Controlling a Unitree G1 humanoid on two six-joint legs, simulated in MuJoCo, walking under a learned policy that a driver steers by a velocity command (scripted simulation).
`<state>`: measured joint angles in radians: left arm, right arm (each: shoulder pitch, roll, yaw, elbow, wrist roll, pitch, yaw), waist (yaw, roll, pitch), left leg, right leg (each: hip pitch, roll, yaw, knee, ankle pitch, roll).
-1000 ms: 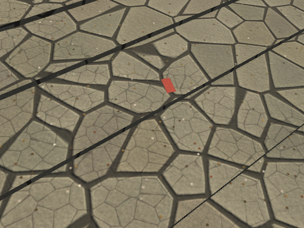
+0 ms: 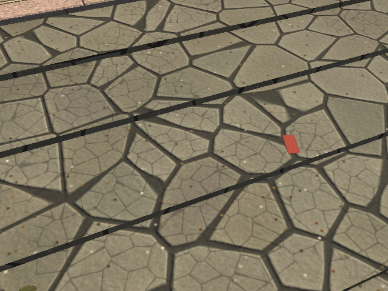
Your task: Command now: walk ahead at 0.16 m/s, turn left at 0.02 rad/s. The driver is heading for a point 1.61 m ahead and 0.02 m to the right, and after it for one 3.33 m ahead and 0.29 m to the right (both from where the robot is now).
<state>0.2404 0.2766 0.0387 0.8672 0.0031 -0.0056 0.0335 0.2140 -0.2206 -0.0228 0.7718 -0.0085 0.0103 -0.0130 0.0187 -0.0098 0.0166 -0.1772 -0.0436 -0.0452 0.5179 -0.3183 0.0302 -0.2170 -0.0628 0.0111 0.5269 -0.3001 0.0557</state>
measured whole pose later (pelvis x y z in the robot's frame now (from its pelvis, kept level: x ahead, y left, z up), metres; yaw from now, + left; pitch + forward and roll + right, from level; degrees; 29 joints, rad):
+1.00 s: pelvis +0.43 -0.02 +0.05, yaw -1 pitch +1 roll +2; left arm 0.12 0.28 0.04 0.78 -0.01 -0.06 0.00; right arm 0.38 -0.25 -0.04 0.91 0.01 -0.10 0.01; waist -0.06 -0.04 0.00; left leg -0.06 -0.08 0.08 0.20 -0.17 0.07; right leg -0.71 -0.15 0.05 0.82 0.00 0.01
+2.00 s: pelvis +0.98 -0.05 +0.08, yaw -1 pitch +1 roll +1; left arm 0.18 0.28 0.05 0.83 -0.01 -0.06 0.01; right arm 0.32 -0.25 -0.05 0.93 0.00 -0.10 0.02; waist -0.04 -0.04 -0.01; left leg -0.20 -0.05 0.10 0.32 -0.14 0.07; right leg -0.63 -0.12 0.04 1.05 -0.20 -0.03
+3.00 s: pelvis +1.51 -0.07 +0.10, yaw +13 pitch +1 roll +1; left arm 0.20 0.27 0.05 0.84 -0.02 -0.11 0.00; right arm 0.22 -0.25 -0.07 0.82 0.00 -0.07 0.03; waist -0.01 -0.03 0.02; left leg -0.35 -0.10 0.05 0.50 -0.17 0.10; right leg -0.50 -0.09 0.05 1.23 -0.30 -0.03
